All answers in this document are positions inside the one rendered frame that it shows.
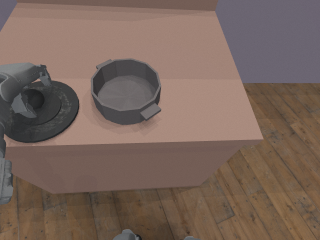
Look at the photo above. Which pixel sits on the table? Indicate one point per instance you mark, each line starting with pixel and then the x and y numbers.
pixel 205 117

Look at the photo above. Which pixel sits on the left robot hand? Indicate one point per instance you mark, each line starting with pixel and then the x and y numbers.
pixel 26 73

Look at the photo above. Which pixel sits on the robot left upper arm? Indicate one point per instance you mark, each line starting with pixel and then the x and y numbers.
pixel 6 181

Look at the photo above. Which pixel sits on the left robot shin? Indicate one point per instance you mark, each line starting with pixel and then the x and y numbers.
pixel 127 231

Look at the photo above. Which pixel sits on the knob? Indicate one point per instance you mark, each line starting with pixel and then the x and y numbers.
pixel 36 98

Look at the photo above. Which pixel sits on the pot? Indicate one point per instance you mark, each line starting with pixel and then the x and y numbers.
pixel 126 91

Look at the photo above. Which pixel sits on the lid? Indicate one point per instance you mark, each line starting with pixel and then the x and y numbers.
pixel 60 108

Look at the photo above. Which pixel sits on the left robot forearm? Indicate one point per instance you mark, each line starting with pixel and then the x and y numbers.
pixel 9 89

